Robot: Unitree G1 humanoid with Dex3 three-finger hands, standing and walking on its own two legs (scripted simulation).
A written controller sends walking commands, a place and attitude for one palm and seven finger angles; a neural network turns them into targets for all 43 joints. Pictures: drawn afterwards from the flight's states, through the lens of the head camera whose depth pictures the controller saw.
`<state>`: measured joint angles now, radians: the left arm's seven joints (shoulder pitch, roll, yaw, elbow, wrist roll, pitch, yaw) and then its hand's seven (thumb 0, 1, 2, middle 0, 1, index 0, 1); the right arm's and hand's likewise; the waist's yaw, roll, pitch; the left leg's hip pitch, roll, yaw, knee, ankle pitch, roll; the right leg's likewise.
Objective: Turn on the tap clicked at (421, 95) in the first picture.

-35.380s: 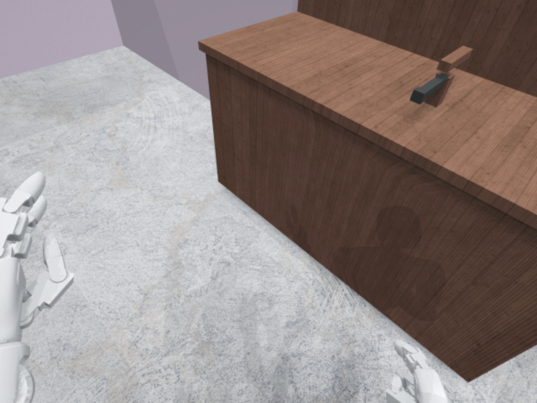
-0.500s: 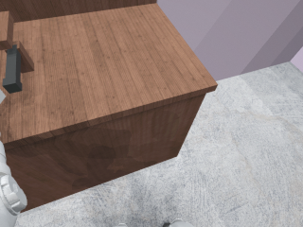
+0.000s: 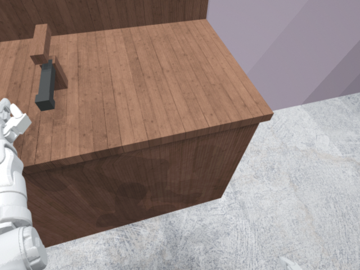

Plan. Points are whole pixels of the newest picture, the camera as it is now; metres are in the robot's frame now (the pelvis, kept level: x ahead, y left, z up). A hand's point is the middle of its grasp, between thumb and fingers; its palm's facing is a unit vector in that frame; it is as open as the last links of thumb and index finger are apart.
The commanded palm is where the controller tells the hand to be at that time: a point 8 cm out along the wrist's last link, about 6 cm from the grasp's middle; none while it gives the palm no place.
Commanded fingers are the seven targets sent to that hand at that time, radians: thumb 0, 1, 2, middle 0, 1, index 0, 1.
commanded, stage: push the lever round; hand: left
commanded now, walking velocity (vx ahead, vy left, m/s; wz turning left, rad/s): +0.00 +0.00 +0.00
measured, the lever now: (45, 101) +0.43 +0.33 +0.11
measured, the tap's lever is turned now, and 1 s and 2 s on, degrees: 0 12 37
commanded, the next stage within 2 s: none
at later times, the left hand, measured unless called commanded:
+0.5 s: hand (44, 113) +0.40 +0.32 +0.11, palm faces +0.55 -0.83 -0.08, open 7.8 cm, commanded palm +0.36 +0.35 +0.11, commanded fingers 0.00 0.90 0.90 -0.15 -0.15 -0.15 -0.15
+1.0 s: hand (60, 110) +0.41 +0.29 +0.11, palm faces +0.60 -0.80 -0.05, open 7.6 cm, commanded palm +0.37 +0.31 +0.11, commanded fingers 0.00 0.90 0.90 -0.15 -0.15 -0.15 -0.15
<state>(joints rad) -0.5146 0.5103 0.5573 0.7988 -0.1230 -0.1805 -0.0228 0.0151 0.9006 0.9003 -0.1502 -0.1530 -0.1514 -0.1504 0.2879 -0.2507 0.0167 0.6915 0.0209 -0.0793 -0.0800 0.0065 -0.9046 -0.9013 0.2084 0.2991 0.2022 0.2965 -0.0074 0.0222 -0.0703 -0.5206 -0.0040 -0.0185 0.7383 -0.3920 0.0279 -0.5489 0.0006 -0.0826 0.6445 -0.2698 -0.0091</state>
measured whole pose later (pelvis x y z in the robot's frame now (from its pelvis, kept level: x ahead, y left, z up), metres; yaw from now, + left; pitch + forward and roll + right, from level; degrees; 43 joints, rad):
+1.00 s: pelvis -0.01 -0.01 +0.00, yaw +0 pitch +10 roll -2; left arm -0.59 0.39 0.47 0.82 -0.07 -0.20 0.23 0.01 0.94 0.92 -0.15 -0.15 -0.15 -0.15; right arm 0.29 -0.25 0.01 0.74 0.00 -0.09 -0.07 0.01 -0.91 -0.90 0.21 0.30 0.20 0.30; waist -0.04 0.03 -0.07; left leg -0.52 0.00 -0.02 0.72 -0.37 0.01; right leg -0.56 0.00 -0.09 0.64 -0.26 -0.03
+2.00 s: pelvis -0.02 -0.03 +0.00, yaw +0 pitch +12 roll -1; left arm -0.84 0.29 0.49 1.04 0.10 -0.20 0.68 0.02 0.95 0.93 -0.15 -0.15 -0.15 -0.15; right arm 0.30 -0.24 -0.03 0.79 -0.08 -0.04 -0.02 0.01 -0.91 -0.90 0.21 0.30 0.20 0.30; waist -0.10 0.03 -0.10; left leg -0.59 0.01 -0.03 0.74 -0.35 -0.01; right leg -0.64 0.01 -0.09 0.68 -0.25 -0.05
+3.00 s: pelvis +0.01 -0.03 -0.01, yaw +0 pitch +18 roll -1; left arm -1.06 0.33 0.57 1.20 0.19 -0.13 0.85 0.00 0.90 0.92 -0.15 -0.15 -0.15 -0.15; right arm 0.37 -0.24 -0.04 0.79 -0.13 -0.02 0.06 0.00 -0.91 -0.90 0.21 0.30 0.20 0.30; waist -0.16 0.05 -0.14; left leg -0.69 0.02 -0.03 0.76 -0.39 -0.01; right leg -0.73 0.03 -0.09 0.69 -0.28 -0.05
